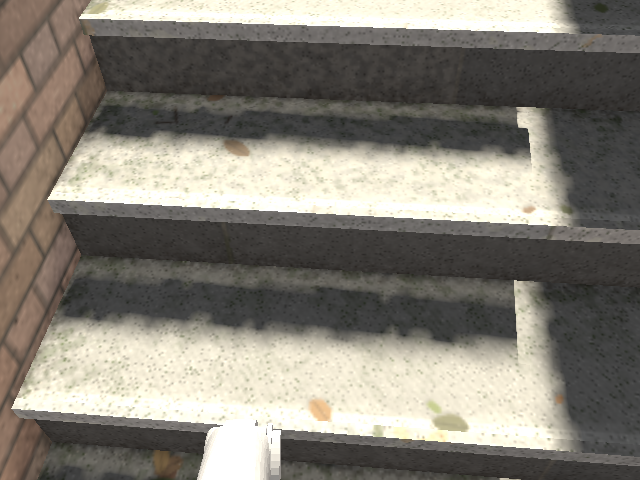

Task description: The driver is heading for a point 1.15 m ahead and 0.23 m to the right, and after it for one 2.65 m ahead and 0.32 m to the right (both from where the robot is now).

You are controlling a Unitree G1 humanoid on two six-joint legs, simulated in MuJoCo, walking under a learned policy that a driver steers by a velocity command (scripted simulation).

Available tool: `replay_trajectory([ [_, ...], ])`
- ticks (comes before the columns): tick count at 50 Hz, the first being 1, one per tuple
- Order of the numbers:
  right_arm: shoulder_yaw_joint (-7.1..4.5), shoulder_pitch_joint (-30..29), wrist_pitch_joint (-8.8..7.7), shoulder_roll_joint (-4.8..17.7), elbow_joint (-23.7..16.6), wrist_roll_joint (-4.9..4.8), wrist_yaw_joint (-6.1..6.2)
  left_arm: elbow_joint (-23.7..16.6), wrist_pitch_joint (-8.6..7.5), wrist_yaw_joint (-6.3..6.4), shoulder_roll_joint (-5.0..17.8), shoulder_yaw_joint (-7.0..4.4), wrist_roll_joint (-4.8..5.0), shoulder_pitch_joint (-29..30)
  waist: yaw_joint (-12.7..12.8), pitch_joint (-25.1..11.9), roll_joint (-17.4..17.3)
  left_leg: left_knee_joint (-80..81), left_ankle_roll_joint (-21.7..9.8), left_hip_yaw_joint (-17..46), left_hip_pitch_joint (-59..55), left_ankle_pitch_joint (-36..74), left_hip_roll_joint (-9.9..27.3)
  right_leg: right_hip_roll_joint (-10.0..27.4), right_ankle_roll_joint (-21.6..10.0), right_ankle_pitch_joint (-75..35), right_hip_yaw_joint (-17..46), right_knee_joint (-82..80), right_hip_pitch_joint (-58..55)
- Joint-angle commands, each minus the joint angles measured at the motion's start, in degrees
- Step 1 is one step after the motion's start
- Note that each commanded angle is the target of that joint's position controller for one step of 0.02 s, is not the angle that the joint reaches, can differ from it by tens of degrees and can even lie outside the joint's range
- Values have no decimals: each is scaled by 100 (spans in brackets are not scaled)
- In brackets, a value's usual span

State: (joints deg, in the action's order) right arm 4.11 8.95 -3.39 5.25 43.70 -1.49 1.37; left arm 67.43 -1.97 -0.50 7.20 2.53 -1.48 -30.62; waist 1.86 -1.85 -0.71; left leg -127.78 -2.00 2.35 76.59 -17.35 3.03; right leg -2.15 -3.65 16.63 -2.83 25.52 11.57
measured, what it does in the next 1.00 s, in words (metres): climbs: left foot 0.17 m higher, then right foot 0.17 m higher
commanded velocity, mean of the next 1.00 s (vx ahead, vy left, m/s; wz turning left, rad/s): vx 0.50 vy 0.00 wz -0.10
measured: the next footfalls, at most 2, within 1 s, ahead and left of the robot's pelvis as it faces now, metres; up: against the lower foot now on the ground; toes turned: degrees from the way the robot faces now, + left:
left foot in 0.18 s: +0.29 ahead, +0.14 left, +0.17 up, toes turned +7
right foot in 0.76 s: +0.59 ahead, -0.05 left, +0.34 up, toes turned -7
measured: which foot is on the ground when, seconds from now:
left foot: up 0.00-0.16, down 0.18-0.80, up 0.82-1.00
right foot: down 0.00-0.22, up 0.24-0.74, down 0.76-1.00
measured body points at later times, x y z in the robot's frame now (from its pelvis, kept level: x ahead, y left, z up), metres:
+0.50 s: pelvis +0.27 +0.06 +0.16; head +0.24 +0.09 +0.61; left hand +0.46 +0.23 +0.06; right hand +0.16 -0.12 +0.02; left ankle +0.25 +0.14 -0.57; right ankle +0.35 -0.12 -0.24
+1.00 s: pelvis +0.55 +0.00 +0.33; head +0.51 +0.00 +0.77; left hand +0.52 +0.22 +0.17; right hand +0.71 -0.22 +0.25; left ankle +0.58 +0.17 -0.09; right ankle +0.55 -0.04 -0.40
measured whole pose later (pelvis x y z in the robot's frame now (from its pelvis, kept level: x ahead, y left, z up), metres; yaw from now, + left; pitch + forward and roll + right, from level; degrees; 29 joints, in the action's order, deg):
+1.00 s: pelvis +0.55 +0.00 +0.33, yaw -7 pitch +2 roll +2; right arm 2.4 6.3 -7.5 9.2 42.9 0.8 -2.9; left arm 64.0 -1.1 -3.9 8.3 2.1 -2.2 -26.4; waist -1.7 -7.7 -0.3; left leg -121.3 -10.7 5.9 61.4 0.1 2.5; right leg -4.7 -6.4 19.0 -1.8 38.4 21.1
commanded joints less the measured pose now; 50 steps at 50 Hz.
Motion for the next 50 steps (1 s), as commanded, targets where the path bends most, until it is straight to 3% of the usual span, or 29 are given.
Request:
replay_trajectory([
  [1, 277, -1028, -254, -22, -1063, 96, -74, -299, 2, 147, 684, -24, 153, 0, -194, 755, 8, 1184, 49, -110, 1072, 468, 306, 1379, -594, 480, 1320, -1418, 213],
  [5, 532, -2289, -279, -235, -1758, 184, -185, -198, 96, 476, 1021, -167, 431, -854, 264, 348, 321, 3844, 212, -1057, -916, 37, 702, 1685, -952, -627, 1435, -2813, -60],
  [6, 492, -2143, -296, -127, -1743, 125, -262, -300, 79, 471, 926, -137, 462, -462, 11, 167, 437, 5087, -25, -1396, -2348, -193, 487, 1486, -793, -2420, 884, -2806, 138],
  [8, 79, -1129, -396, 600, -1532, 0, -291, -227, -29, 310, 1256, -113, 118, -761, -691, -1071, 1728, 5310, -379, -1916, -4515, -780, -663, 1501, -817, -10265, 462, -1147, -907],
  [9, -131, -106, -373, 1039, -1243, 63, -340, -282, 9, 308, 1724, -275, 78, -344, -1335, -1466, 2262, 6346, -564, -1254, -4605, -1003, -629, 1637, -663, -11217, 478, -40, -1991],
  [10, -319, 1073, -342, 1510, -791, 181, -397, -473, -38, 345, 1843, -366, 2, 94, -1790, -2046, 2012, 6912, -924, 288, -5934, -887, -223, 1673, -667, -10869, 662, 1367, -1467],
  [11, -577, 2043, -223, 2161, -140, 391, -390, -680, -210, 153, 958, -262, 36, -215, -1567, -2780, -1065, 9073, -1862, 3418, -7990, -1159, 1180, 579, -469, -6914, 690, 3489, 895],
  [12, -622, 2494, -47, 2194, 262, 483, -182, -502, -406, -142, 563, -260, -93, 3, -1583, -3032, -2020, 11461, -2273, 6448, -8403, -1983, 1968, -645, -316, -1117, 1638, 6548, 2192],
  [13, -431, 2060, 1, 1501, 531, 343, -133, -905, -547, -446, 280, -290, 86, 527, -1138, -1831, -1349, 11412, -1616, 5942, -7481, -2986, 2035, -415, -525, -720, 2484, 8222, 3314],
  [14, -243, 1696, 22, 727, 852, 219, -236, -1643, -479, -470, 50, -204, 244, 1684, -801, -420, -875, 10988, -1196, 4617, -6299, -2864, 1838, -221, -704, -593, 1895, 8966, 4144],
  [15, -114, 1340, -37, 208, 1217, 305, -309, -2184, -458, -394, 129, -129, 201, 2343, -518, 441, -277, 10776, -924, 3047, -5449, -1733, 1481, -151, -890, -754, 1664, 9480, 4713],
  [17, -53, 1171, -60, -279, 1630, 394, -437, -2120, -348, -292, -341, 73, 193, 1556, 113, 373, 256, 10373, -275, 1183, -5244, 502, 915, -124, -1086, -1290, 1872, 10437, 4969],
  [19, -58, 727, -77, -193, 1583, 445, -511, -1963, -206, -230, -305, 160, 346, 915, 587, 481, 113, 10519, -276, 79, -5042, 710, 706, -19, -928, -1383, 1760, 9871, 5442],
  [21, -76, 604, -157, 87, 1572, 474, -532, -2093, -92, -132, -164, 212, 278, 1190, 653, 438, 162, 10796, -357, -606, -4403, 495, 563, 50, -607, -2083, 1302, 9098, 5296],
  [24, -15, 1619, -201, 216, 2077, 414, -455, -2009, -18, 15, -347, 255, 188, 1598, 271, 485, -298, 10889, -462, -151, -4988, 389, 757, 36, -335, -2180, 975, 10274, 6513],
  [27, -91, 2253, -85, 472, 2190, 339, -372, -2756, -74, 31, -436, 393, 196, 3087, -249, 806, -502, 11238, -415, -19, -5699, 328, 784, 215, -179, -1594, 615, 9411, 7359],
  [32, -230, 3359, 16, 750, 2367, 193, 126, -3398, -140, -130, -308, 502, 162, 4522, -739, 464, -569, 12600, -813, 631, -7587, 1224, 1478, 1032, 115, -689, -358, 7231, 7096],
  [34, -231, 3010, 26, 691, 2308, 145, 63, -3143, -124, -270, -437, 473, 177, 4197, -432, 63, -683, 12339, -780, -298, -8021, 3669, 1253, 802, -149, -183, -836, 6213, 5517],
  [36, -198, 3050, 11, 974, 2353, 341, -32, -3293, -278, -322, -44, 287, 282, 4000, 66, -469, -1418, 11467, -832, -929, -7324, 9793, 1152, -127, -614, 889, -1534, 5217, 2756],
  [37, -258, 3016, -7, 1289, 2355, 313, -12, -3027, -285, -323, 302, 87, 299, 3263, 494, -707, -1889, 10750, -843, -737, -8108, 11175, 1365, -276, -749, 1210, -1223, 4488, 2424],
  [38, -334, 2612, -14, 1513, 2211, 309, 8, -2700, -246, -364, 624, -68, 228, 2480, 912, -1004, -2093, 9858, -803, -758, -8406, 11190, 1346, -200, -969, 1205, -489, 3645, 1936],
  [39, -344, 2549, -74, 1310, 1955, 345, -36, -2255, -170, -404, 1013, -232, 91, 1392, 1043, -1576, -832, 8405, -710, -593, -6752, 10026, 941, 506, -1477, 1129, 1509, 2869, 59],
  [40, -330, 2251, -241, 970, 1746, 280, -180, -1785, 23, -263, 1567, -471, 70, 371, 1137, -1934, 1110, 6567, -540, -295, -5214, 4965, -72, 1258, -2008, 2791, 4352, 99, -1099],
  [41, -359, 1643, -409, 754, 1420, 294, -403, -1428, 95, -85, 1486, -467, -15, 168, 830, -1691, 1734, 3968, -417, 440, -4197, 1303, -746, 1777, -1846, 3240, 6172, -1528, -1007],
  [42, -348, 1090, -471, 356, 903, 161, -590, -1333, 43, -71, 705, -216, -153, 697, 226, -716, 1303, 2509, -569, 1018, -3260, 1208, -533, 1710, -1296, 3063, 5762, -1308, -47],
  [43, -300, 361, -484, 406, 410, 195, -581, -1297, -26, -149, 182, -88, -179, 1162, 12, 4, 518, 1852, -829, 906, -2840, 1438, -403, 1608, -1021, 2149, 4656, -1048, 1002],
  [44, -288, 313, -460, 316, 208, 262, -514, -994, -47, -229, -31, -34, -85, 1076, -181, 189, 305, 522, -940, 502, -2327, 1395, -388, 1429, -866, 1266, 3888, -784, 1194],
  [47, 11, 817, -431, -221, 15, 269, -470, -794, -68, -392, -271, 48, -46, 1384, -870, 208, -58, -79, -1122, 497, -1079, 1510, -145, 731, -299, -353, 1773, -128, 1148],
  [50, 74, 549, -320, 62, -122, 249, -437, -933, -74, -371, -135, 67, -55, 1525, -983, 338, 11, 984, -653, -121, -864, 2049, 200, 474, -97, -337, 1030, -326, 1994],
])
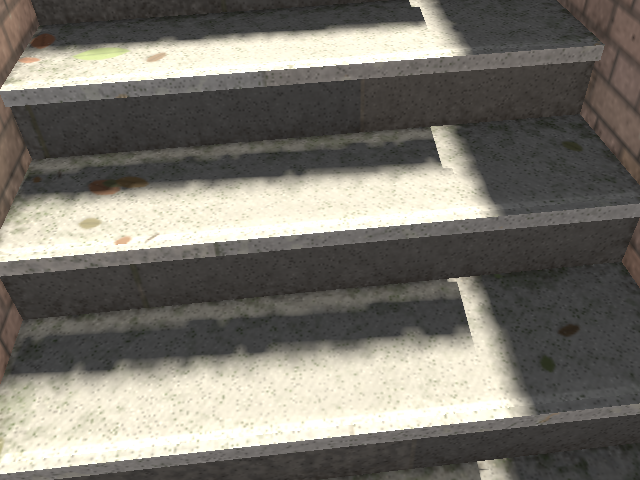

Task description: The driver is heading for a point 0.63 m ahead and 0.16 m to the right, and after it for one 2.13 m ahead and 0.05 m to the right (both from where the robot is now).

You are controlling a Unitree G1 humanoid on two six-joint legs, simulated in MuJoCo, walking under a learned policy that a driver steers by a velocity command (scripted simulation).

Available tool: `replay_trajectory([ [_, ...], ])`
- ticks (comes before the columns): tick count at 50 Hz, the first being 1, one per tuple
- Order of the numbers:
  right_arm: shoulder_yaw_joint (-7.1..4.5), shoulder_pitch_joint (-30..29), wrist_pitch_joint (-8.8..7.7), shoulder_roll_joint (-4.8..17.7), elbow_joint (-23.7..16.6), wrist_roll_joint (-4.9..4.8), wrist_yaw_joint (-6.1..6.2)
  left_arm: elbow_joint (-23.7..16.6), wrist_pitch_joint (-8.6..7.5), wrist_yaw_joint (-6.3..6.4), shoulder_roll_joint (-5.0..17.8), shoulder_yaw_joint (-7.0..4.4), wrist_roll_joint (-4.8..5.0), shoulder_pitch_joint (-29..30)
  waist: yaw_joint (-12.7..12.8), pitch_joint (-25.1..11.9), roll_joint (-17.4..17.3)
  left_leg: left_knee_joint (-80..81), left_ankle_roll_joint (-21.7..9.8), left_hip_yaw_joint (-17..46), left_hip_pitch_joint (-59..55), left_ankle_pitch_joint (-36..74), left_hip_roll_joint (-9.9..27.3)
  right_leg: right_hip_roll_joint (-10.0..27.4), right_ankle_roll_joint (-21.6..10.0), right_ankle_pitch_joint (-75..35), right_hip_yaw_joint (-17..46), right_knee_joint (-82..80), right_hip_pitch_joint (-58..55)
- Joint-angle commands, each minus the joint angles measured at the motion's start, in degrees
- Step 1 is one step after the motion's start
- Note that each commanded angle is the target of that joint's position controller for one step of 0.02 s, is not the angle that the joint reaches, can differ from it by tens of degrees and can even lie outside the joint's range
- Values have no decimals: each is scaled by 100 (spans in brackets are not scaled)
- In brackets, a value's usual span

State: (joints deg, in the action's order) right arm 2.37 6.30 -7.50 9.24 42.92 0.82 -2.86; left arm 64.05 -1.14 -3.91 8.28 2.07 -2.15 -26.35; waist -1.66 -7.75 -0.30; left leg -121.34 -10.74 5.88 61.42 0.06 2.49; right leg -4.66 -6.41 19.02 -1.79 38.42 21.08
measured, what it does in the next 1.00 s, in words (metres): climbs, turning right: left foot 0.17 m higher, then right foot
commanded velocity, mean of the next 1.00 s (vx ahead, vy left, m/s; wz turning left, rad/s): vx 0.50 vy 0.00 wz -0.47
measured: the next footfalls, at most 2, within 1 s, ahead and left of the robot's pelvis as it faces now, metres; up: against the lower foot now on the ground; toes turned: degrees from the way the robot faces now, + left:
left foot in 0.30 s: +0.37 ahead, +0.11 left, +0.17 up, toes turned -5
right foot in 0.88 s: +0.45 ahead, -0.28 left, +0.17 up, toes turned -37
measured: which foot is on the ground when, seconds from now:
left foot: up 0.00-0.28, down 0.30-0.88, up 0.90-1.00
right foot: down 0.00-0.30, up 0.32-0.86, down 0.88-1.00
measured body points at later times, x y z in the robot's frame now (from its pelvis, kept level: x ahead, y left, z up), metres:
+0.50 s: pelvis +0.28 +0.02 +0.15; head +0.25 +0.01 +0.60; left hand +0.54 +0.19 +0.08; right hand +0.20 -0.23 +0.00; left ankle +0.33 +0.12 -0.55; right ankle +0.22 -0.11 -0.31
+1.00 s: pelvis +0.51 -0.17 +0.19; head +0.54 -0.19 +0.64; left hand +0.74 -0.03 +0.06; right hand +0.42 -0.43 +0.06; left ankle +0.51 +0.01 -0.21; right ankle +0.42 -0.26 -0.55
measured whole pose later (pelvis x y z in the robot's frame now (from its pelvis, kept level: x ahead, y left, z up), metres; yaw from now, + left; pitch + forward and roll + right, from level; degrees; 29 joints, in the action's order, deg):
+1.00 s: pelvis +0.51 -0.17 +0.19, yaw -29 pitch +5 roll +0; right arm -2.2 18.4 -6.0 14.0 47.4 -3.7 0.1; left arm 47.5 -0.9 -0.4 13.0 -1.7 -3.3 -9.2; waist -2.8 -1.0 0.3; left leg -124.8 -2.3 6.2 49.2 -30.5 2.3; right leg 3.7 0.3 16.7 -7.3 26.9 15.3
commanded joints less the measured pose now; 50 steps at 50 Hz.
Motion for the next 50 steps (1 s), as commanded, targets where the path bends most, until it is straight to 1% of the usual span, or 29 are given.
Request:
replay_trajectory([
  [1, 294, 340, 111, -451, -132, 30, 71, -514, -153, 38, -119, 105, -57, 679, -351, 944, 280, -386, 440, -848, 994, 275, 146, 768, 25, -674, 1177, -1771, 1080],
  [4, 520, -492, 97, -841, -651, 23, 117, -268, -91, 150, 59, 112, -95, 118, -103, 1279, 652, -1049, 628, -982, 2233, -206, 259, 784, -52, -138, 1960, -1955, 661],
  [7, 611, -2083, -95, -590, -1340, 27, 123, -167, -68, 403, 111, 84, 171, -852, 618, 1135, 317, 1046, 936, -1204, 2577, -386, 328, 1091, -266, -463, 2812, -2402, -359],
  [9, 638, -2567, -32, -544, -1666, 109, 203, -226, -35, 692, 412, -108, 293, -1031, 660, 907, 591, 2154, 1117, -1176, 2005, -1465, 519, 1568, -631, -1164, 2937, -3246, -1048],
  [11, 492, -1826, 21, -492, -1357, 29, 198, -329, 23, 746, 295, -159, 368, -507, 208, 194, 948, 3559, 898, -1596, -10, -1935, 235, 1434, -750, -3911, 1870, -3119, -1555],
  [14, -180, -237, -23, 689, -1114, -133, 250, -674, -117, 673, 1077, -379, 240, -62, -891, -849, 1786, 5580, 481, -1189, -3372, -3059, -525, 1491, -618, -10082, 1606, -1407, -1960],
  [15, -419, 1165, 33, 1243, -770, -75, 234, -959, -281, 621, 1207, -444, 204, 698, -1610, -1459, 1508, 6372, 127, 304, -4938, -3257, 61, 1361, -573, -9913, 1713, 206, -1454],
  [16, -595, 2122, 106, 1685, -281, 279, 284, -1318, -489, 428, 595, -393, 262, 875, -1406, -2399, -1170, 8393, -500, 2989, -7071, -3555, 1199, 419, -474, -6765, 1583, 1974, 465],
  [17, -625, 2305, 285, 1588, -85, 464, 478, -1382, -645, 224, 48, -268, 81, 922, -1196, -2668, -2698, 10349, -985, 5794, -7514, -3595, 2238, -571, -165, -1447, 2281, 4775, 1780],
  [19, -320, 1418, 447, 119, 444, 275, 677, -2111, -566, -71, 156, -290, 258, 1942, -509, 34, -1039, 9951, -536, 3879, -4904, -3919, 2213, -74, -112, -1186, 1711, 7256, 3096],
  [20, -180, 1195, 461, -368, 749, 247, 624, -2301, -444, -72, -24, -215, 279, 1933, -76, 759, -220, 9638, -198, 2617, -3846, -3623, 2034, 181, -168, -1289, 1339, 7640, 3186],
  [22, -49, 960, 390, -817, 1136, 307, 487, -2236, -237, -16, -264, -119, 486, 1100, 590, 1149, 123, 9750, 359, 1045, -3125, -2752, 1728, 399, -290, -1194, 1321, 8404, 3334],
  [24, -145, 874, 364, -456, 1249, 226, 304, -2282, -141, 49, -494, 11, 570, 886, 749, 1372, 99, 9991, 590, -394, -3162, -1960, 1455, 576, -317, -1222, 1124, 8002, 3731],
  [26, -166, 853, 323, -233, 1145, 304, 176, -2416, -23, 170, -276, -22, 587, 1119, 704, 1505, 109, 10153, 516, -1190, -2816, -1602, 1276, 607, -119, -1604, 947, 7207, 3649],
  [29, -263, 1224, 219, 319, 1000, 274, 246, -2685, 57, 351, -83, -90, 405, 1652, 447, 1218, -107, 10532, 249, -1244, -3585, -1584, 1415, 823, 300, -2032, 825, 6723, 3984],
  [31, -344, 1778, 219, 607, 991, 342, 308, -2817, 92, 421, 14, -141, 458, 2073, 105, 1071, -253, 10625, 311, -1320, -4745, -1291, 1584, 1023, 399, -2008, 684, 6296, 4491],
  [34, -333, 2349, 256, 550, 895, 255, 437, -3013, 156, 335, 183, -241, 361, 2963, -445, 1102, -437, 10873, 380, -1533, -5946, -1121, 1743, 1265, 390, -2320, 259, 4986, 4561],
  [37, -368, 2470, 328, 687, 1015, 143, 604, -3252, 170, 118, -8, -129, 437, 3670, -581, 1402, -591, 11395, 382, -1806, -6371, -101, 1840, 1397, 343, -1852, -288, 3653, 3898],
  [38, -439, 2571, 424, 856, 1110, 34, 645, -3351, 131, 18, -54, -103, 481, 3829, -570, 1660, -780, 11553, 335, -1921, -6649, 458, 1801, 1358, 336, -1027, -619, 2833, 3767],
  [39, -411, 2594, 517, 801, 1145, -45, 640, -3433, 4, -54, 177, -190, 421, 3881, -434, 1577, -526, 10977, 455, -2354, -7010, 3042, 1396, 950, 204, -431, -1143, 2167, 3263],
  [41, -459, 3153, 551, 1245, 1354, -88, 591, -3448, -168, -117, 375, -308, 240, 3507, -267, 704, -751, 9518, 322, -2062, -7002, 6935, 1465, 13, 179, -126, -1805, 617, 748],
  [43, -643, 2130, 410, 1874, 1027, -342, 630, -2684, -112, 86, 873, -654, 38, 1537, 792, 154, -1213, 7857, 670, -1599, -6365, 5837, 1223, 396, -100, -2921, -570, -2562, -1791],
  [44, -593, 950, 192, 1455, 513, -319, 508, -2141, -12, 313, 1153, -717, -145, 540, 1241, 400, -716, 5764, 885, -1333, -3688, 1672, 728, 1305, -246, -5033, 498, -2610, -3783],
  [45, -352, 1266, -177, 148, 425, -101, 310, -1847, 82, 548, 1908, -770, -368, -275, 911, -798, 1555, 2026, 965, -587, -584, -3833, -282, 2691, -781, -11585, 1403, 134, -6380],
  [46, -464, 1551, -461, 282, 520, -360, 109, -1676, 159, 568, 1940, -763, -359, -1032, 1400, -2339, 1036, -161, 784, 848, 163, -3708, -430, 3432, -1475, -11043, 1679, -100, -6445],
  [47, -542, 683, -390, 408, 78, -600, 133, -1266, 160, 418, 1746, -752, -283, -1376, 1534, -2097, 597, -1189, 825, 452, 1289, -3525, -414, 3192, -1560, -7247, 1829, -934, -6297],
  [48, -303, -408, -216, -215, -595, -644, 213, -1088, 133, 353, 1242, -597, -84, -684, 1180, -988, 796, -1624, 858, -97, 2749, -3660, -214, 2877, -1020, -4887, 1403, -1343, -5766],
  [49, 35, -1062, -50, -910, -1076, -511, 244, -1120, 90, 363, 604, -391, -94, -211, 861, -325, 893, -2601, 766, -23, 3373, -3434, -113, 2889, -669, -4388, 1083, -1478, -4866],
  [50, 280, -973, 87, -1139, -1374, -397, 177, -1130, 40, 331, 308, -277, -70, 394, 287, 147, 569, -2442, 639, -42, 2943, -3181, 26, 2759, -331, -3537, 559, -1795, -3365],
])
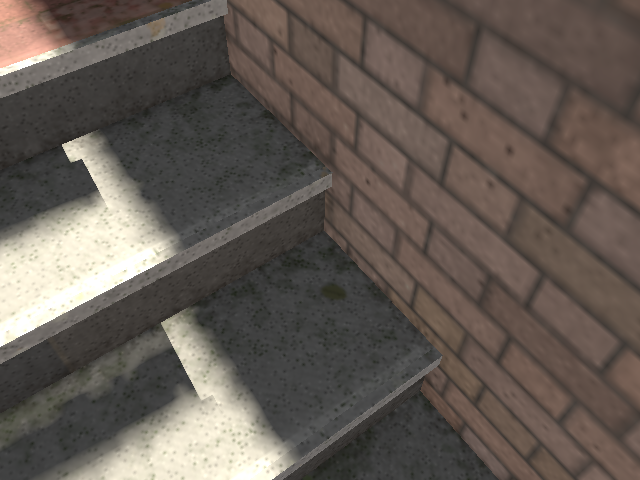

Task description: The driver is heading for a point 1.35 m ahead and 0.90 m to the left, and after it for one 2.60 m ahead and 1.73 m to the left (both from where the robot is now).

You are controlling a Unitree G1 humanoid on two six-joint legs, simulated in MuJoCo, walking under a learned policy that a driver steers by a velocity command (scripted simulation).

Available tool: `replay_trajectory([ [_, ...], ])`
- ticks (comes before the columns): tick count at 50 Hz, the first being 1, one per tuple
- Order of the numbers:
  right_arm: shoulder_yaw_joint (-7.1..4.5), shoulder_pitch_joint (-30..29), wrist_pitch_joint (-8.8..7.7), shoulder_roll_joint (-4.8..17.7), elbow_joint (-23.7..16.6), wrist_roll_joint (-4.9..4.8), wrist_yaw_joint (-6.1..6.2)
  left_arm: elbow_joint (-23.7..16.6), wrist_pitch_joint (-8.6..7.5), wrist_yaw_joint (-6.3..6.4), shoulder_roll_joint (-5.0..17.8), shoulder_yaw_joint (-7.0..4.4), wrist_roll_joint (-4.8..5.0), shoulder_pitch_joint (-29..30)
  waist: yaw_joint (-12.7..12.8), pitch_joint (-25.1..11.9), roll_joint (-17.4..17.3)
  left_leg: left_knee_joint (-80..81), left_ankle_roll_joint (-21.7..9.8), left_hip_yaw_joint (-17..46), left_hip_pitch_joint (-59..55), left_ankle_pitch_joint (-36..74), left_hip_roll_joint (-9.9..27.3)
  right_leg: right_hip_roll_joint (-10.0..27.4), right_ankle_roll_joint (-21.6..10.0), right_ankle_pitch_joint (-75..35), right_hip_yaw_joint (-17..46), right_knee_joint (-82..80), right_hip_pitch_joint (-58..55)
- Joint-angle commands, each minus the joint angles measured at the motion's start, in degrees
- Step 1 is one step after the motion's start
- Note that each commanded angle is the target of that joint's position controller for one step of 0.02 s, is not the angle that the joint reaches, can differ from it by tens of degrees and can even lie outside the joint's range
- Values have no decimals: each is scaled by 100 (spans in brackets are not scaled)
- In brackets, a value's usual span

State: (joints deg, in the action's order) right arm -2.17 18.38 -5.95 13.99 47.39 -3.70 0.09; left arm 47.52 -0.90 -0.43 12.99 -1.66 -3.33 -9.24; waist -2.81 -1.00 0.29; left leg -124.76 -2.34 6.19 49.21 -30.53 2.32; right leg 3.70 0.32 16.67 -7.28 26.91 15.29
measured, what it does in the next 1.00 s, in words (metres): climbs, turning left: left foot 0.17 m higher, then right foot 0.18 m higher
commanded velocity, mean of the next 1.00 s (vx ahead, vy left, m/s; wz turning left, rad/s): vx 0.50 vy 0.00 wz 0.48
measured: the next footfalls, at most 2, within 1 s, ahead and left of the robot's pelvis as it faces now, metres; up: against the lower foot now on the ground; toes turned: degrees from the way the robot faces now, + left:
left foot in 0.18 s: +0.26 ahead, +0.07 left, +0.17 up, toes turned -3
right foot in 0.76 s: +0.50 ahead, -0.10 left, +0.35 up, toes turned +28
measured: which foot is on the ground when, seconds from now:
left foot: up 0.00-0.16, down 0.18-0.78, up 0.80-1.00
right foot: down 0.00-0.18, up 0.20-0.74, down 0.76-1.00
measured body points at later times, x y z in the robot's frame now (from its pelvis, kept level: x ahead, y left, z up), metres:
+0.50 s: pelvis +0.23 +0.03 +0.17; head +0.23 +0.08 +0.62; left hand +0.46 +0.23 +0.12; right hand +0.28 -0.22 +0.06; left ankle +0.22 +0.08 -0.57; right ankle +0.32 -0.12 -0.31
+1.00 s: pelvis +0.39 +0.06 +0.31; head +0.41 +0.00 +0.75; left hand +0.23 +0.32 +0.23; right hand +0.68 -0.05 +0.20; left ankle +0.25 +0.17 -0.13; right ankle +0.46 -0.12 -0.40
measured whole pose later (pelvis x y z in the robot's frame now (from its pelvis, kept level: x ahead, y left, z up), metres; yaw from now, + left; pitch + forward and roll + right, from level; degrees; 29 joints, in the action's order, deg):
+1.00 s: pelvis +0.39 +0.06 +0.31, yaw +33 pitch -1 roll +1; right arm -3.1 8.6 2.5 16.6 35.0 -1.3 -1.2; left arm 43.1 0.2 3.7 15.4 -4.6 -0.6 -27.4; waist 0.6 -0.6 -8.1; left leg -117.7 2.7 11.3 42.7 -9.8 -8.7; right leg 12.2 4.4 38.6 -5.0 43.1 14.5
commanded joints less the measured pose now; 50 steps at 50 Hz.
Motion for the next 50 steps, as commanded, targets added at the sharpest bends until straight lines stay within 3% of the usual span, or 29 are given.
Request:
replay_trajectory([
  [1, 847, -1790, -12, -1548, -2125, 223, -171, 404, -39, 10, 12, 162, 110, -109, -545, -124, 468, -889, -253, 204, 3018, 308, 222, 1765, -608, -3804, 376, -1190, -813],
  [2, 850, -1395, 71, -1119, -2371, 245, -171, 123, -99, 13, 265, 239, 75, 1201, -1297, 287, 649, 1385, -169, -171, 1487, 200, 464, 1459, -394, -4025, -585, -1988, 1210],
  [4, 613, 101, 165, -273, -1690, 398, 102, -11, -326, 122, 896, 238, -95, 1884, -1908, -582, 590, 2683, 149, -1333, -2399, 1451, -540, 750, -772, -7250, -1667, -2041, 3023],
  [6, 218, 1694, 260, 410, -764, 776, 501, -185, -382, 157, 2290, -188, 149, 2074, -2216, -1788, 859, 3184, 363, -1527, -3107, 503, -883, 1092, -879, -11556, -1154, -1091, 490],
  [7, 83, 1571, 398, 716, -549, 695, 632, -261, -347, 173, 1947, -119, 160, 1953, -1883, -1829, 588, 3907, 191, -1287, -2738, 1055, -836, 1148, -976, -12438, -1055, -290, -369],
  [8, 62, 1855, 340, 668, -712, 726, 520, -269, -343, 112, 1778, -134, 469, 2135, -2185, -1607, 1531, 6430, -221, -606, -2626, 1016, -321, 1553, -929, -11990, -474, 1094, -1509],
  [9, -111, 1610, 298, 964, -528, 743, 381, -413, -384, 175, 1121, 6, 493, 1783, -1656, -1238, 890, 8595, -398, 146, -3182, 1932, -523, 1287, -971, -8682, -71, 2622, -932],
  [10, -307, 293, 324, 1674, -612, 917, 359, -673, -379, 134, 248, 179, -153, 1026, -256, -337, -2482, 9343, -904, 2800, -3548, 5339, -263, -501, -585, -998, 264, 5886, 1842],
  [11, -64, 19, 405, 1280, -976, 1023, 247, -699, -512, -99, 213, 177, -227, 539, -110, -1236, -1947, 9742, -1389, 3925, -3710, 5275, 288, -834, -624, -122, 1581, 8865, 2736],
  [12, 100, 274, 450, 679, -964, 849, 132, -953, -567, -232, 69, 214, -174, 642, -64, -1283, -1285, 9602, -1402, 3706, -3628, 4154, 351, -856, -814, 8, 1715, 9995, 3547],
  [14, 183, 594, 558, 176, -255, 503, -39, -1236, -683, -196, -668, 510, -236, 538, 426, -76, -359, 9589, -747, 2667, -3042, 2455, 145, -647, -832, -196, 1428, 10310, 5002],
  [16, 244, 120, 590, -127, -294, 562, -72, -1397, -668, -99, -560, 528, -93, 495, 755, 346, -108, 9623, -194, 1987, -1979, 2517, -138, -399, -715, -257, 1193, 9995, 4935],
  [20, 154, -561, 516, 291, -833, 494, 324, -1606, -307, 134, -212, 418, -103, 833, 735, -126, -282, 9756, -155, 937, -757, 4315, -643, -416, -31, -2189, 346, 7417, 3062],
  [24, -53, 809, 698, 719, -699, 553, 454, -1789, -326, 372, -494, 392, 75, 1111, -93, -881, -737, 9793, -841, 2592, -4073, 3457, 119, -306, 375, -1543, 579, 8327, 5217],
  [28, -150, 2067, 684, 605, -521, 422, 357, -2090, -507, 467, -403, 278, 234, 1830, -825, 51, -910, 10110, -1543, 3791, -6542, 2244, 827, -230, 501, 761, 1142, 10290, 7983],
  [31, -100, 2043, 732, 304, -466, 458, 482, -2486, -550, 397, -547, 354, 234, 1816, -508, 439, -848, 9877, -1224, 3317, -6335, 3804, 542, -261, 559, 1769, 1115, 10808, 8123],
  [33, -127, 1174, 796, 389, -761, 317, 528, -2895, -603, 412, -509, 394, 254, 2074, -229, 709, -624, 10449, -1041, 2687, -4592, 3587, -107, -186, 546, 1533, 599, 8796, 6637],
  [34, -97, 511, 893, 129, -813, 448, 526, -3150, -493, 365, -490, 353, 157, 2016, 234, 602, -1183, 10845, -902, 2275, -2897, 4131, -445, -165, 383, 1179, 482, 7591, 4889],
  [35, -152, -182, 937, 333, -1071, 410, 572, -3073, -410, 326, -111, 195, 32, 1315, 725, 101, -1205, 11140, -753, 1831, -1561, 5403, -681, -252, 181, 83, 238, 5942, 2198],
  [36, -372, 368, 969, 1007, -942, 185, 631, -3265, -328, 446, 232, -20, -101, 1392, 653, -513, -1620, 11365, -737, 2126, -1645, 7946, -478, -702, 23, 1808, -217, 4766, 687],
  [38, -369, -298, 765, 1348, -1113, 162, 487, -2626, -307, 589, 1016, -437, 135, -532, 1530, -1585, -1675, 9460, -422, 1959, -3896, 10864, -165, -654, 10, 1494, 239, 2894, -38],
  [39, -272, -797, 606, 922, -1283, 123, 302, -1871, -289, 530, 1477, -570, -87, -1951, 1615, -2529, -137, 7337, -171, 1600, -3557, 8549, -421, 454, -178, -453, 1968, 2244, -1774],
  [40, -137, 5, 551, 205, -1314, 80, 109, -1646, -204, 479, 2035, -658, -397, -2078, 891, -3318, 4011, 4574, 517, 1304, -2181, 1049, -1743, 2583, -1674, -2972, 6137, 317, -2507],
  [41, -235, 322, 516, 761, -881, 375, -37, -1843, -169, 608, 1435, -512, -160, -1810, 1029, -3150, 3069, 3042, 735, 1595, -2048, 1073, -1452, 2555, -1713, -1385, 6833, 22, -2075],
  [42, -260, -22, 603, 756, -1067, 279, -6, -1759, -198, 677, 1095, -453, 220, -1373, 800, -2082, 2594, 2128, 882, 1120, -1170, 1189, -1374, 2541, -1504, 394, 6111, -117, -1368],
  [43, -159, -711, 658, 518, -1244, 356, -44, -1576, -158, 735, 886, -397, 364, -1373, 754, -850, 1550, 1710, 707, 786, -403, 1752, -1207, 2180, -1204, 1580, 5202, -272, -865],
  [45, -134, -940, 762, 399, -1335, 508, -154, -1085, -136, 743, 814, -409, 397, -1566, 502, 44, 217, 651, 519, 781, 187, 2081, -1072, 1925, -726, 1050, 3270, 237, -730],
  [47, -60, -851, 793, 110, -1459, 311, -164, -740, -72, 436, 470, -338, 357, -1925, 268, 163, -64, -314, 362, 661, 667, 1919, -1147, 1661, -395, -538, 1966, 372, -1186],
  [50, -45, -96, 916, 164, -1577, 136, -92, -896, 151, 266, 822, -317, 184, -930, -471, 260, 1193, 1204, 663, 422, -575, 2025, -639, 1541, -129, -367, 595, -492, 125],
])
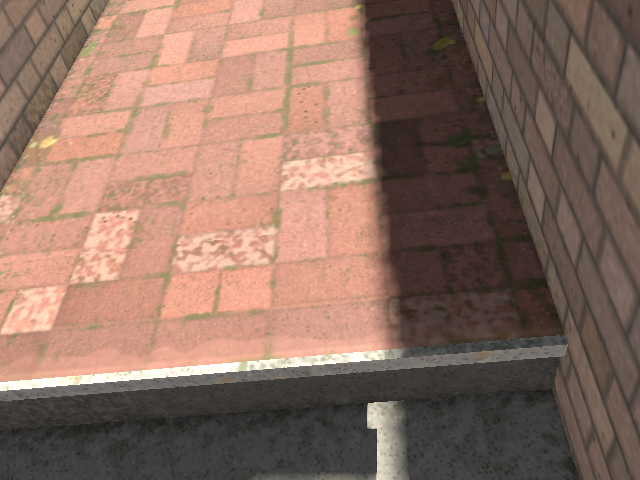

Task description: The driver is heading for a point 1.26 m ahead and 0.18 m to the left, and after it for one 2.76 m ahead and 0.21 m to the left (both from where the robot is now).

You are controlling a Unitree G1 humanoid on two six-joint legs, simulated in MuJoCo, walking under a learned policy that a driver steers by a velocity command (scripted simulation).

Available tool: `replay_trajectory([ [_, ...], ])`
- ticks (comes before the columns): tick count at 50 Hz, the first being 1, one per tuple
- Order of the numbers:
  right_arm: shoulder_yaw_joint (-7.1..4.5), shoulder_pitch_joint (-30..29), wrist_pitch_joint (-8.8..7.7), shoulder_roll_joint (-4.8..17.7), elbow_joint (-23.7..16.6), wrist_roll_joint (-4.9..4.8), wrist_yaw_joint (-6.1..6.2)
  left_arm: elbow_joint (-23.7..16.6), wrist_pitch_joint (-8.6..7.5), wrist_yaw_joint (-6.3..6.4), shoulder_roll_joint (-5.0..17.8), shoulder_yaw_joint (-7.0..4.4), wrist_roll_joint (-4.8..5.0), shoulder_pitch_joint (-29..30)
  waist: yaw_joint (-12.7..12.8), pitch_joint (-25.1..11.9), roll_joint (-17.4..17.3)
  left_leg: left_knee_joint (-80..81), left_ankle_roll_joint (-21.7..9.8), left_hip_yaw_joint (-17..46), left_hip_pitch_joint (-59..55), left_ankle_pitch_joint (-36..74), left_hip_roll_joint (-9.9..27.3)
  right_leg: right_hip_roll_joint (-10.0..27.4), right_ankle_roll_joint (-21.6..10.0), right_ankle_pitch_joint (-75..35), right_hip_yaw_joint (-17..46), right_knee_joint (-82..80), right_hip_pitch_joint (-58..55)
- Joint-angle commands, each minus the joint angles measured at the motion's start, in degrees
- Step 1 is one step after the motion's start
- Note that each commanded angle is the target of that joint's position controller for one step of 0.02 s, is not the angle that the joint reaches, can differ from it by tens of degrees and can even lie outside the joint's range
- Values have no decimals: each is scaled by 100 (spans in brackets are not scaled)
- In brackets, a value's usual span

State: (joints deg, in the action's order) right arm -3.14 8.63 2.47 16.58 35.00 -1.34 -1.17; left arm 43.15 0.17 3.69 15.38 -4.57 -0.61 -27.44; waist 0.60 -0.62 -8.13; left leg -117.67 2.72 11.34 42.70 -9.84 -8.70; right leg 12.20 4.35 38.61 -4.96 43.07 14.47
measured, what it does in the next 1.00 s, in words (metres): climbs, turning left: left foot, then right foot 0.17 m higher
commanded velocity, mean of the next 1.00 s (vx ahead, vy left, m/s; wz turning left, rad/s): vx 0.50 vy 0.00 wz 0.33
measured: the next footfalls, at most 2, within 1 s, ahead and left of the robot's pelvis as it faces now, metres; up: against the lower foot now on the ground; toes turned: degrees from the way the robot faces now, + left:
left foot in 0.22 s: +0.12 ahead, +0.18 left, +0.00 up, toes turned +8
right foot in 0.72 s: +0.47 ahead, +0.14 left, +0.17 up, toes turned +20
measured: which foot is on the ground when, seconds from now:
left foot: up 0.00-0.20, down 0.22-0.72, up 0.74-1.00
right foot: down 0.00-0.22, up 0.24-0.70, down 0.72-1.00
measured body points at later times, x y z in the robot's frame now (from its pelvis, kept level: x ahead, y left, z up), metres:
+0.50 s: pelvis +0.16 +0.12 +0.03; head +0.14 +0.17 +0.48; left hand +0.32 +0.34 -0.06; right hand +0.16 -0.10 -0.09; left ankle +0.08 +0.17 -0.70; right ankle +0.22 +0.00 -0.33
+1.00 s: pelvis +0.42 +0.23 +0.20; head +0.42 +0.22 +0.65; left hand +0.23 +0.37 +0.06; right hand +0.72 +0.18 +0.18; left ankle +0.41 +0.37 -0.24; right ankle +0.43 +0.13 -0.53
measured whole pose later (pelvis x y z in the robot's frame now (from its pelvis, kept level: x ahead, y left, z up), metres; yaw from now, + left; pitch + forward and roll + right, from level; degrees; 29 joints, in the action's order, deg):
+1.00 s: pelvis +0.42 +0.23 +0.20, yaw +16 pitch +1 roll -1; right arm 3.9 -0.2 -6.3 4.7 30.9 -0.6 -3.9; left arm 60.0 -1.0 -0.5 5.1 0.8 -0.8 -36.7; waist 3.6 -2.7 -1.8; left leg -117.5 -3.1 2.1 61.6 -9.1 2.3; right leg -3.3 -5.0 19.5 2.1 33.8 15.3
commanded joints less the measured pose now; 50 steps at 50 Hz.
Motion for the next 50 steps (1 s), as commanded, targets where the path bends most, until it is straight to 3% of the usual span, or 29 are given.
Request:
replay_trajectory([
  [1, -56, 572, 78, 115, -552, -120, 175, -360, -75, -169, 29, 136, -132, 1095, -890, 217, 2017, 1022, 190, -955, -126, 406, 444, 211, -435, -1667, -196, -2189, 558],
  [5, 52, -18, 45, -139, -667, -85, 203, -120, -8, -9, 897, -129, -199, 429, -472, 754, 2518, 4857, 176, -1663, -1479, -588, 870, 106, -717, -1663, -870, -3176, 412],
  [6, 22, 66, 64, -159, -700, -222, 117, -96, -40, 43, 1176, -198, -112, 575, -561, 621, 2943, 5229, 123, -1853, -2281, -772, 981, 244, -771, -2189, -771, -3512, 508],
  [8, -168, 1166, 95, 56, -482, -158, 113, -104, -213, 87, 1663, -312, 2, 1102, -1245, 183, 3190, 5719, -191, -1699, -3898, -949, 1040, 677, -890, -3962, -778, -3119, 771],
  [10, -432, 2176, 101, 310, 13, 40, 14, -280, -324, 100, 1133, -168, 345, 1772, -1630, 296, 1927, 8174, -999, -1367, -4293, -505, 1134, 422, -926, -4741, -878, -448, 641],
  [11, -388, 2559, -4, 180, 331, 169, -138, -479, -326, 144, 510, 42, 447, 2023, -1684, 860, 487, 9855, -1332, -1102, -3909, -104, 1041, -9, -933, -2267, -662, 2293, 1013],
  [12, -235, 1442, -234, 493, 167, 366, -207, -690, -435, 34, -345, 224, 282, 1199, -108, 1166, -1675, 8069, -988, -221, -3340, 3431, 888, -511, -712, -500, 58, 5079, 2612],
  [13, -263, 1410, -378, 852, -81, 330, -173, -666, -544, -65, -228, 201, 250, 233, 294, -18, -2339, 9207, -1662, 2149, -3407, 1809, 1771, -745, -601, -1391, 1131, 5922, 3015],
  [14, -262, 1636, -462, 682, -19, 184, -137, -761, -633, -181, 163, 113, 241, 632, -15, -249, -1467, 10390, -1887, 3350, -3352, -1568, 2241, -730, -530, -1891, 1147, 6520, 3527],
  [15, -188, 1394, -439, 472, 22, 57, -92, -977, -655, -230, 173, 140, 236, 1149, -12, 273, -745, 10659, -1795, 3410, -2832, -2988, 2338, -682, -503, -2388, 1143, 6712, 4005],
  [16, -106, 1207, -449, 317, 22, 47, -78, -1061, -584, -203, 23, 193, 225, 1416, 64, 650, -404, 10462, -1636, 3157, -2382, -3071, 2201, -637, -506, -2641, 1123, 6777, 4287],
  [19, -17, 1404, -654, 7, 155, 140, 14, -956, -575, -215, 25, 214, 87, 1544, 67, 467, -160, 10171, -1536, 2567, -2675, -2836, 1932, -713, -759, -3346, 1183, 6867, 5086],
  [22, 47, 2170, -583, -99, 823, 106, 5, -1087, -604, -252, -747, 466, -49, 2067, -213, 434, 233, 9918, -1572, 2182, -3582, -1916, 2010, -932, -821, -2715, 795, 9114, 6923],
  [24, 190, 2327, -523, -386, 1161, 148, -11, -1333, -594, -278, -1053, 620, -4, 2541, -280, 674, 296, 9799, -1453, 1826, -3643, -1324, 1978, -985, -812, -2308, 535, 9983, 7725],
  [26, 222, 2017, -417, -405, 1230, 70, -5, -1711, -627, -300, -1282, 798, -73, 3139, -235, 873, 420, 9982, -1140, 1304, -2701, -1172, 1511, -842, -744, -2651, 157, 8830, 7374],
  [28, 198, 2155, -302, -362, 1357, 125, 248, -2046, -612, -228, -1306, 905, -182, 3925, -443, 900, 229, 10898, -1288, 1254, -1873, -315, 1515, -891, -670, -3122, -378, 7395, 6660],
  [30, 78, 2194, -309, -148, 1483, 9, 380, -2231, -604, -130, -1104, 811, -172, 4100, -410, 582, -14, 11565, -1402, 1027, -2085, 1515, 1653, -807, -696, -3004, -751, 5653, 5340],
  [32, 37, 1650, -305, 105, 1441, -62, 404, -2009, -576, -128, -881, 706, -126, 3233, 227, -441, -390, 11209, -1372, -75, -2639, 5465, 1574, -1082, -927, -2556, -978, 4170, 3128],
  [34, -83, 1276, -454, 678, 1497, -72, 386, -1475, -488, -241, 223, 244, 9, 1534, 1141, -1700, -1001, 10147, -1470, -91, -4077, 10826, 1973, -1566, -874, -1927, -686, 3290, 964],
  [35, -137, 992, -506, 872, 1505, -8, 337, -1230, -405, -280, 598, 130, 35, 989, 1427, -1797, -943, 9220, -1417, -305, -4896, 11814, 1985, -1669, -900, -1992, -438, 1922, 698],
  [36, -152, 1030, -594, 781, 1411, 138, 328, -828, -322, -304, 765, 90, -39, 422, 1539, -1862, -301, 7970, -1458, -130, -4645, 11251, 1943, -1703, -1036, -2013, 352, 810, -199],
  [37, -11, 1195, -655, -129, 1339, 323, 172, -200, -257, -437, 901, 133, -407, -361, 1062, -1885, 3139, 5208, -1091, -51, -2703, 3588, 631, -693, -1868, -5467, 2343, 293, -1729],
  [38, 172, 1619, -897, -560, 1372, 315, -214, 159, -146, -255, -58, 326, -482, -420, 614, -2390, 4275, 2181, -740, 538, -1239, -52, -525, 237, -2876, -4937, 5708, -1977, -2033],
  [39, 96, 1435, -976, -376, 1228, 199, -443, 254, -157, -191, -559, 341, -197, -113, 453, -1500, 2493, 765, -793, 563, -468, -283, -221, 376, -2695, -2683, 5891, -2241, -1187],
  [41, 353, -215, -943, -825, 317, 175, -516, 835, -284, -290, -774, 363, 62, 120, 205, 279, 523, 96, -828, -107, 435, -615, 277, -62, -2328, -1461, 4310, -2130, 623],
  [42, 417, -111, -900, -980, 145, 100, -529, 1039, -360, -276, -940, 412, -61, 223, -216, 303, 290, 121, -845, -169, 530, -222, 454, -328, -2096, -1119, 3594, -1888, 786],
  [43, 481, 55, -871, -1050, 90, 22, -530, 1111, -366, -300, -1074, 478, -126, 276, -317, 387, 620, -429, -874, -325, 825, -321, 444, -510, -2000, -1197, 3236, -1973, 820],
  [44, 535, 180, -874, -1131, 30, -22, -475, 1180, -344, -344, -989, 481, -86, 259, -422, 466, 614, -762, -842, -453, 1259, -311, 467, -481, -1999, -1433, 3078, -2191, 643],
  [50, 817, -815, -829, -1219, -647, 111, -158, 853, -306, -404, -604, 530, -25, 181, -139, 519, 829, 27, -369, -1344, 2370, 353, 1408, -455, -1973, -2053, 2413, -2501, 1146],
])
Velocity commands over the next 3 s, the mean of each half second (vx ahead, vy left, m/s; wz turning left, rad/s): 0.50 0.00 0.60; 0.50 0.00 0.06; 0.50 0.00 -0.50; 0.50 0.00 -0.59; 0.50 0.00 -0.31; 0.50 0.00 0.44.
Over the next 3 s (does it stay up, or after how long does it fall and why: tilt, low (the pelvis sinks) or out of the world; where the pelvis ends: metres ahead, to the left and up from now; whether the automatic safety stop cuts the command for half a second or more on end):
stays up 1.49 0.16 0.39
